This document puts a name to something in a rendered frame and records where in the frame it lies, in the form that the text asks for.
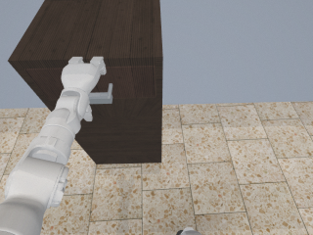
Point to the drawer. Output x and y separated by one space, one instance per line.
127 81

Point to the handle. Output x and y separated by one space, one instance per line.
101 97

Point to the cabinet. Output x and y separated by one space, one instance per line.
126 33

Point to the left robot upper arm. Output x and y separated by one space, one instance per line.
38 185

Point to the left robot forearm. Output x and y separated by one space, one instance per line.
54 141

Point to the left robot hand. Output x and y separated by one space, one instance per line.
83 76

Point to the right robot shin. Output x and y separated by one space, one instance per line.
188 229

